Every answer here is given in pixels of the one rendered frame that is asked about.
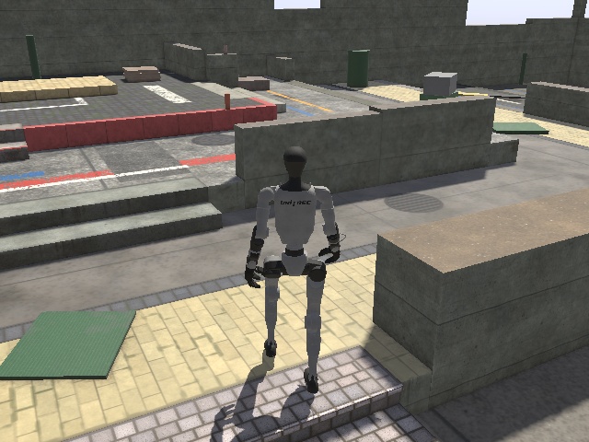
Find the robot left forearm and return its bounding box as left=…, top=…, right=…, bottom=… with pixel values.
left=246, top=226, right=264, bottom=269

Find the robot right upper arm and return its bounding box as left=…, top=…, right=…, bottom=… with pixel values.
left=314, top=186, right=337, bottom=236

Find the left robot shin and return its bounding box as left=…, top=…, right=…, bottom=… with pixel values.
left=265, top=286, right=277, bottom=345

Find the robot right forearm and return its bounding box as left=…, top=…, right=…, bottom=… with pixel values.
left=327, top=222, right=341, bottom=252

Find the right robot hand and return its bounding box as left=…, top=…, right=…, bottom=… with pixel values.
left=318, top=247, right=340, bottom=263

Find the left robot hand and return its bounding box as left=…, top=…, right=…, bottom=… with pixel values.
left=245, top=265, right=265, bottom=288

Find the left robot foot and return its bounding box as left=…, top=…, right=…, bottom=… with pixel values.
left=264, top=339, right=277, bottom=357

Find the robot left upper arm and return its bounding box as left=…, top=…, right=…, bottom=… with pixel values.
left=255, top=186, right=276, bottom=239

